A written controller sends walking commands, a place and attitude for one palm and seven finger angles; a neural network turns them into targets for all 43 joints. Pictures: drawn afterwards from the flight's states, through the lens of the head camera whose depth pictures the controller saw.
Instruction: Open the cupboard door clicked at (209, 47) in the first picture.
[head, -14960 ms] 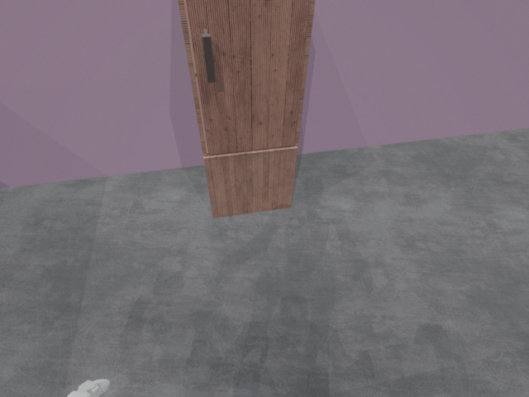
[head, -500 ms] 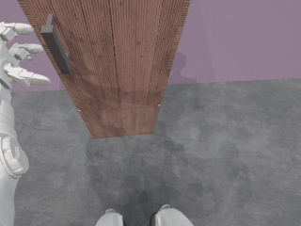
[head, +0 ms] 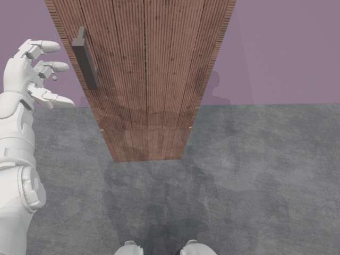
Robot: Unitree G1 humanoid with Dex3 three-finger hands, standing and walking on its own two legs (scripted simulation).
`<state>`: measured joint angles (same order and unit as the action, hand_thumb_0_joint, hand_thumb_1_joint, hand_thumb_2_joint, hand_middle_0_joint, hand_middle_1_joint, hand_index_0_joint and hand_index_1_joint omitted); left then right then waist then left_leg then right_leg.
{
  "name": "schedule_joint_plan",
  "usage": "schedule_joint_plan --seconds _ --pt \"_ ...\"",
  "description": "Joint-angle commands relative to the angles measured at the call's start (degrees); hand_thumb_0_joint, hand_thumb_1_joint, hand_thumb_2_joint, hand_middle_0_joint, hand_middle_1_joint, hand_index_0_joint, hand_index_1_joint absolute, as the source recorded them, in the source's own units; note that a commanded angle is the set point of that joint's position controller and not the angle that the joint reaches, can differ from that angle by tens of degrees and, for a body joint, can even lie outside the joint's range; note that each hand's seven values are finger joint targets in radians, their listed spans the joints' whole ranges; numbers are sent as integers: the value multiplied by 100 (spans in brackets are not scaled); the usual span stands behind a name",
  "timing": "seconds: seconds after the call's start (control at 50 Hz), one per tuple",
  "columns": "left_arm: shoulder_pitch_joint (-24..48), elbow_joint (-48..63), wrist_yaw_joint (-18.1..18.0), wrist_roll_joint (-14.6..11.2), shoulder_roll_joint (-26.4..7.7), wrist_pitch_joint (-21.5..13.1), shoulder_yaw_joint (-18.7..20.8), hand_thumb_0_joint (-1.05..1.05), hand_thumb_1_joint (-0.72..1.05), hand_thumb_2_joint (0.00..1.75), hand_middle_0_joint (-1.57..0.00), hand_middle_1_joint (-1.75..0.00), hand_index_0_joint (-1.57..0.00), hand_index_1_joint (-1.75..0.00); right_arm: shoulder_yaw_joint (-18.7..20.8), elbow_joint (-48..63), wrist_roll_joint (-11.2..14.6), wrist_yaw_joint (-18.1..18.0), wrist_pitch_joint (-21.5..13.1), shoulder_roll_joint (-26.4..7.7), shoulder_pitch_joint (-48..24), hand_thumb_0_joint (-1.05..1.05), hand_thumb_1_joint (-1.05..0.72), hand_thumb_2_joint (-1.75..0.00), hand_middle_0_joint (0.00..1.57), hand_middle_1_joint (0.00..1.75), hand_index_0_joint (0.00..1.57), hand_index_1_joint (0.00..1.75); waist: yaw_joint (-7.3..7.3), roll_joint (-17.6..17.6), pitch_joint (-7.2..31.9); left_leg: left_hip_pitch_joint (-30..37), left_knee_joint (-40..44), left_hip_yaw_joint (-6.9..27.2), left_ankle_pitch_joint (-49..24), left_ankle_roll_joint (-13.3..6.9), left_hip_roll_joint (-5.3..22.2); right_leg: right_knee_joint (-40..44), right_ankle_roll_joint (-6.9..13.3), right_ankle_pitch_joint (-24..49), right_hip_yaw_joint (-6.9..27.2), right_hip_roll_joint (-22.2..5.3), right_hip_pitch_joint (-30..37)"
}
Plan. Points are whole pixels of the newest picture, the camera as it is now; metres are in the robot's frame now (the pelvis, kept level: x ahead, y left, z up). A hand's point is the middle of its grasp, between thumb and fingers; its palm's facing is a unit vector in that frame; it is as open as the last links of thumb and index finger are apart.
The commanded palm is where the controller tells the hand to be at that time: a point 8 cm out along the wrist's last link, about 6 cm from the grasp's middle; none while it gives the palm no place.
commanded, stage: move the hooked fingers beside the handle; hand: left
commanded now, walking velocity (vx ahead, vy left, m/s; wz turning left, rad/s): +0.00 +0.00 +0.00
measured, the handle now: (88, 60) +0.55 +0.17 +0.10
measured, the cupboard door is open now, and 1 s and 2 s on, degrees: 0 0 0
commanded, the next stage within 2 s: slide the fingers in behind the handle in 0.46 s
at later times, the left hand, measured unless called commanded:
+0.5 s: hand (57, 74) +0.50 +0.23 +0.10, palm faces +0.00 -1.00 -0.02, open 14.0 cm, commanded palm +0.48 +0.28 +0.09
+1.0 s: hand (71, 78) +0.49 +0.20 +0.10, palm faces +0.01 -1.00 -0.01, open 14.0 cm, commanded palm +0.46 +0.24 +0.09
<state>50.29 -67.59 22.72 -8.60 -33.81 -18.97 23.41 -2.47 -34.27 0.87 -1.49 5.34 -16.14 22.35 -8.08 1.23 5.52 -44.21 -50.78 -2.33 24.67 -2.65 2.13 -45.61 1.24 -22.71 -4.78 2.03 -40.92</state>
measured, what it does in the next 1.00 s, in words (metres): stands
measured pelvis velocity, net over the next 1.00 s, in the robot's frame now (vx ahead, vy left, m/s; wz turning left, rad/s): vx -0.01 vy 0.00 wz -0.01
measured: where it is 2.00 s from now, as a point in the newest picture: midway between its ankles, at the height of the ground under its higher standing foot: outside the picture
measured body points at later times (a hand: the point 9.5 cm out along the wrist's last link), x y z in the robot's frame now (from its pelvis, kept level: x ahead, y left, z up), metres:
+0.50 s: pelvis -0.01 +0.00 -0.01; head +0.12 +0.02 +0.43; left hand +0.50 +0.29 +0.10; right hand -0.04 -0.27 -0.11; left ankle -0.01 +0.08 -0.70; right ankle -0.01 -0.11 -0.70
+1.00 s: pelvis -0.01 +0.00 +0.00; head +0.10 +0.01 +0.43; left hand +0.48 +0.25 +0.10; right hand +0.01 -0.27 -0.11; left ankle -0.01 +0.08 -0.70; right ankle -0.01 -0.11 -0.70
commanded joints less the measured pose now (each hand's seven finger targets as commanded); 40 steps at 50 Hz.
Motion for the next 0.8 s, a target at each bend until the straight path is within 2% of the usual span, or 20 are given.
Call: schedule_joint_plan --seconds 0.0,0.04,0.08,0.12,0.14,0.2,0.26,0.3,0.32,0.44,0.52,0.54,0.58,0.6,0.64,0.66,0.7,0.74,0.76,0.78 --pt "2594 946 -149 20 -1461 -254 116 0 -50 30 -30 -120 -30 -120 377 219 -9 -95 -111 -1077 966 0 -90 -90 20 30 20 30 -223 542 2066 1994 400 583 -2637 49 -17 307 -23 1995 281 136 298" --pt "2856 1305 -241 70 -1569 -418 207 0 -50 30 -30 -120 -30 -120 381 232 -44 -91 -136 -1063 967 0 -90 -90 20 30 20 30 -147 902 2546 2346 332 660 -2948 112 -2 197 2 2012 276 134 240" --pt "3045 1307 -323 103 -1627 -529 239 0 -50 30 -30 -120 -30 -120 364 197 -52 -86 -168 -1054 960 0 -90 -90 20 30 20 30 -182 915 2557 2362 290 693 -2860 137 10 177 5 1883 275 146 140" --pt "3200 1205 -385 120 -1660 -583 255 0 -50 30 -30 -120 -30 -120 351 163 -57 -95 -185 -1068 979 0 -90 -90 20 30 20 30 -267 736 2503 2253 273 717 -2749 112 12 162 1 1840 269 159 153" --pt "3264 1154 -398 162 -1679 -583 228 0 -50 30 -30 -120 -30 -120 354 154 -47 -93 -194 -1065 967 0 -90 -90 20 30 20 30 -269 888 2506 2293 293 734 -2670 132 15 179 -8 1748 274 156 67" --pt "3156 819 -380 239 -1748 -437 205 0 -50 30 -30 -120 -30 -120 329 135 -38 -107 -205 -1092 1003 0 -90 -90 20 30 20 30 -301 849 2468 2040 285 667 -2427 91 -13 204 -15 1714 302 139 144" --pt "2870 536 -296 264 -2107 -288 456 0 -50 30 -30 -120 -30 -120 309 186 -33 -125 -194 -1126 1093 0 -90 -90 20 30 20 30 -204 624 2523 1709 276 599 -2415 57 -39 186 -27 1921 334 138 488" --pt "2914 589 -230 271 -2157 -244 418 0 -50 30 -30 -120 -30 -120 293 224 -33 -133 -183 -1122 1109 0 -90 -90 20 30 20 30 -221 720 2496 1587 276 543 -2395 37 -47 199 -35 2006 371 133 568" --pt "2815 641 -210 262 -2193 -284 469 0 -50 30 -30 -120 -30 -120 292 247 -45 -132 -171 -1121 1146 0 -90 -90 20 30 20 30 -161 752 2559 1649 263 575 -2527 47 -50 154 -2 2057 340 148 580" --pt "2822 1095 -74 43 -1778 -436 281 0 -50 30 -30 -120 -30 -120 363 211 -56 -90 -138 -1115 1204 0 -90 -90 20 30 20 30 -213 982 2746 2255 262 627 -2887 96 33 220 -7 2035 271 208 251" --pt "2719 818 -87 20 -1869 -276 393 0 -50 30 -30 -120 -30 -120 360 158 -48 -107 -102 -1149 1265 0 -90 -90 20 30 20 30 -234 678 2388 1903 312 598 -2613 33 -5 266 -5 1967 276 200 333" --pt "2769 1011 -113 77 -1988 -294 443 0 -50 30 -30 -120 -30 -120 371 180 -51 -106 -96 -1137 1252 0 -90 -90 20 30 20 30 -165 869 2534 1983 316 603 -2714 56 -4 232 -10 2000 274 182 349" --pt "2668 1281 -179 97 -1635 -341 222 0 -50 30 -30 -120 -30 -120 392 203 -60 -72 -110 -1078 1209 0 -90 -90 20 30 20 30 -145 1112 2645 2318 291 626 -2981 96 21 234 3 2005 247 188 171" --pt "2703 1309 -215 89 -1409 -357 63 0 -50 30 -30 -120 -30 -120 387 185 -71 -50 -126 -1052 1200 0 -90 -90 20 30 20 30 -196 1106 2603 2405 285 641 -3002 108 31 251 -5 1964 230 197 83" --pt "2763 1534 -297 47 -1490 -456 182 0 -50 30 -30 -120 -30 -120 423 160 -76 -38 -121 -1062 1215 0 -90 -90 20 30 20 30 -190 1009 2768 2531 257 670 -3230 116 57 227 -10 2087 234 218 150" --pt "2573 1474 -322 20 -1468 -450 241 0 -50 30 -30 -120 -30 -120 424 178 -71 -25 -114 -1050 1203 0 -90 -90 20 30 20 30 -116 1019 2787 2500 262 647 -3263 123 39 218 2 2136 234 217 248" --pt "2680 1396 -372 20 -1312 -413 123 0 -50 30 -30 -120 -30 -120 412 167 -66 -12 -117 -1038 1161 0 -90 -90 20 30 20 30 -190 862 2597 2372 292 648 -3114 112 36 224 -12 2111 218 209 235" --pt "2709 1423 -454 51 -1207 -405 84 0 -50 30 -30 -120 -30 -120 432 148 -70 1 -123 -1020 1140 0 -90 -90 20 30 20 30 -183 967 2611 2470 271 648 -3224 117 39 214 -14 2134 219 198 166" --pt "2434 1286 -494 75 -1257 -368 166 0 -50 30 -30 -120 -30 -120 424 178 -65 14 -115 -1019 1126 0 -90 -90 20 30 20 30 -91 894 2551 2362 277 624 -3166 114 17 215 -5 2124 222 195 237" --pt "2504 1282 -530 90 -1260 -346 132 0 -50 30 -30 -120 -30 -120 408 189 -63 14 -116 -1023 1097 0 -90 -90 20 30 20 30 -142 757 2491 2240 296 604 -3040 98 10 217 -19 2140 236 187 299"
